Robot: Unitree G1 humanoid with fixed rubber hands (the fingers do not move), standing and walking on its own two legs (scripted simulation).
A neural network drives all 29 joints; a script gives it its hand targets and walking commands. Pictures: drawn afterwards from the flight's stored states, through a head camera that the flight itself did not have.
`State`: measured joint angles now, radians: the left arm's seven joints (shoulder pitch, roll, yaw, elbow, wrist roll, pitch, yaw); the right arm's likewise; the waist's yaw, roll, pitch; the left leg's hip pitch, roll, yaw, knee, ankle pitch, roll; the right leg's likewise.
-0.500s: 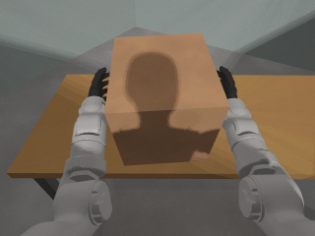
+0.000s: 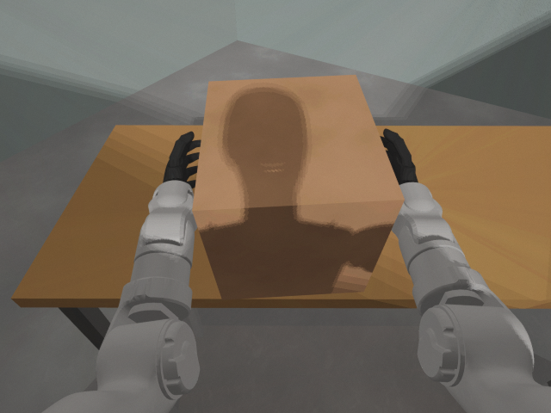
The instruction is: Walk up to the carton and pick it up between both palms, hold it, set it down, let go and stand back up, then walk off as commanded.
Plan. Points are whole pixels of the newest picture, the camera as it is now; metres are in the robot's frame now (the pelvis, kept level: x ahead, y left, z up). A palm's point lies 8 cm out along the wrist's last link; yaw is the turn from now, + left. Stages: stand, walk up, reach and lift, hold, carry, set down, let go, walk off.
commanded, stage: set down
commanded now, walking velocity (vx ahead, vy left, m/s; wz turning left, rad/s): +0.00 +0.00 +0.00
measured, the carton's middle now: (288, 188) +0.43 +0.00 +0.10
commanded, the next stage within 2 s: none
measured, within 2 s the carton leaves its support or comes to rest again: rests again in 1.38 s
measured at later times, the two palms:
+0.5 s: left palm (188, 187) +0.43 +0.15 +0.11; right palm (391, 182) +0.44 -0.17 +0.11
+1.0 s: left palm (191, 201) +0.41 +0.15 +0.09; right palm (393, 195) +0.42 -0.18 +0.10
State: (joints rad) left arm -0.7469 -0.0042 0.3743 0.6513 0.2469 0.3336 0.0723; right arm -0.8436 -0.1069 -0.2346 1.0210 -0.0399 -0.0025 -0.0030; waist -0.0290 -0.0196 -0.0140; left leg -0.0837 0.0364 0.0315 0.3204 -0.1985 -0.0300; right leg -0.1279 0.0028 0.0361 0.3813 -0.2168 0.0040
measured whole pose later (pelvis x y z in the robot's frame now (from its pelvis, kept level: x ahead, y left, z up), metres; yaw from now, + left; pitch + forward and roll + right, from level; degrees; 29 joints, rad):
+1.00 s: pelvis +0.00 +0.00 +0.00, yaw +0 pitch +5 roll +1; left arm -0.72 -0.03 0.38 0.72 0.25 0.13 0.12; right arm -0.83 -0.11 -0.28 1.04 -0.11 -0.13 0.03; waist -0.02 -0.01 -0.01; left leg -0.22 0.04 0.03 0.33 -0.19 -0.03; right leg -0.26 0.01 0.04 0.38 -0.20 0.00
